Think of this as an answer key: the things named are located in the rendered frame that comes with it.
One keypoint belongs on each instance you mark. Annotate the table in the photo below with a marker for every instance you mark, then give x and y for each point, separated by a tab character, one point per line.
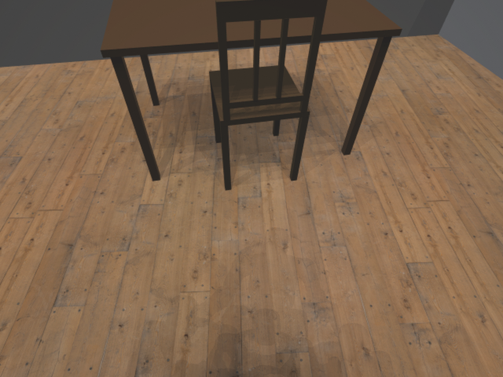
142	27

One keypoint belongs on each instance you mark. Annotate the chair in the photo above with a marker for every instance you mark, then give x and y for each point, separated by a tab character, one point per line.
260	94

